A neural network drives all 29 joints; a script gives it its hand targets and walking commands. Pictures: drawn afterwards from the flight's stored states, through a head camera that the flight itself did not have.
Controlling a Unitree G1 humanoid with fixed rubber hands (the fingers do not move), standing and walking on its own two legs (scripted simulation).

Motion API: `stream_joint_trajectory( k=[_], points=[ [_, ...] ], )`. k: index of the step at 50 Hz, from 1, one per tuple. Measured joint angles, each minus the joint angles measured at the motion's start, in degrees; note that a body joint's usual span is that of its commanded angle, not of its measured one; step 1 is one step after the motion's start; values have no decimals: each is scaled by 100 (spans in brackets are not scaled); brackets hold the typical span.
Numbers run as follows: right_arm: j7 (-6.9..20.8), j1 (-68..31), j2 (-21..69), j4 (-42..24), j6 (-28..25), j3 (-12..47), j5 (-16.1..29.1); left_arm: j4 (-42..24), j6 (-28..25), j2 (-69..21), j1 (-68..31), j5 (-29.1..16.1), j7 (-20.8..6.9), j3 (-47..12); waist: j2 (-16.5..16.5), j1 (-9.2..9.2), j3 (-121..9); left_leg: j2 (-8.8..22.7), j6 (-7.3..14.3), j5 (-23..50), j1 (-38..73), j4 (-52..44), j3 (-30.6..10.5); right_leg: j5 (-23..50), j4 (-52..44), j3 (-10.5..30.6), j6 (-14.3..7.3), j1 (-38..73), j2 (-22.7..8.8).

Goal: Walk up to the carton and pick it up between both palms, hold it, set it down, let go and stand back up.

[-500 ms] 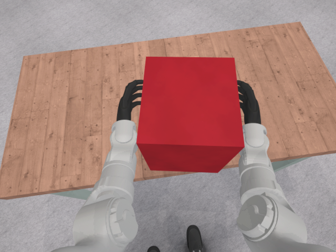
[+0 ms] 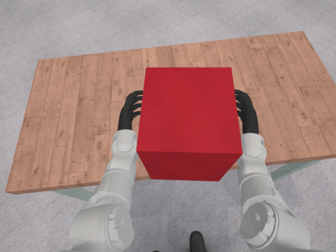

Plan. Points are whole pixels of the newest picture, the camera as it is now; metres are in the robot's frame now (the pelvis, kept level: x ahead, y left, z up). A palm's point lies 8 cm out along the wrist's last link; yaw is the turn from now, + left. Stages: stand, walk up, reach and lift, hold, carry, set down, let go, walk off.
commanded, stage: reach and lift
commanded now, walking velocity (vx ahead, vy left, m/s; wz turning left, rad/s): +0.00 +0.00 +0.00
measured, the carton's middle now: (186, 130) +0.42 -0.08 -0.05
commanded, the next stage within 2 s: none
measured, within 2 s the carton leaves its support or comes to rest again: leaves its support in 0.14 s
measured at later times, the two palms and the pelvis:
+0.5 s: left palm (113, 127) +0.41 +0.09 +0.05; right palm (248, 122) +0.37 -0.20 +0.05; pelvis +0.00 +0.00 +0.01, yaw +1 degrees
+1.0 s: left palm (103, 130) +0.39 +0.10 +0.08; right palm (250, 123) +0.36 -0.19 +0.07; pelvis +0.00 +0.00 +0.02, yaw +2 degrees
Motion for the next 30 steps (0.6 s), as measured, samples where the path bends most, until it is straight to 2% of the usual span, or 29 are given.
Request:
stream_joint_trajectory(
  k=[9,17,30],
  points=[
    [-112,237,35,75,208,330,94,106,44,58,314,-240,-2,-126,-1,-46,-85,45,-29,-154,183,225,-115,-115,78,-118,-32,290,44],
    [-143,304,34,8,364,483,203,-36,235,36,377,-182,-22,-157,-105,-105,49,27,-12,-162,589,211,-130,-148,88,-131,-11,696,23],
    [-110,481,107,-314,897,733,316,-319,730,7,526,-171,-129,-225,-111,-59,402,21,18,-282,1490,257,-158,-248,59,-167,30,1651,16]
  ],
)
